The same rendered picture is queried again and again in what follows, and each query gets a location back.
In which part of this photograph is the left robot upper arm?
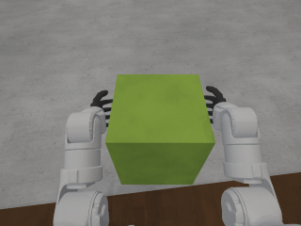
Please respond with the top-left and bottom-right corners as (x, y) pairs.
(54, 190), (109, 226)

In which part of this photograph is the robot right hand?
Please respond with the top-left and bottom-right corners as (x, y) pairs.
(204, 86), (226, 123)

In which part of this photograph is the right robot forearm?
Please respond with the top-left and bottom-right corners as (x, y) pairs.
(213, 102), (282, 219)

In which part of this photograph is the carton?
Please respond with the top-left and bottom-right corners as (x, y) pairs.
(105, 74), (215, 185)

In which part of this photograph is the left robot forearm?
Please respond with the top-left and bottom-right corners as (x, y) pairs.
(53, 106), (107, 226)

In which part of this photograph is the robot left hand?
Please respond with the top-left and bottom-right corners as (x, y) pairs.
(90, 90), (113, 127)

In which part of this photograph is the right robot upper arm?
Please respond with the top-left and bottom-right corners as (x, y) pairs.
(221, 186), (301, 226)

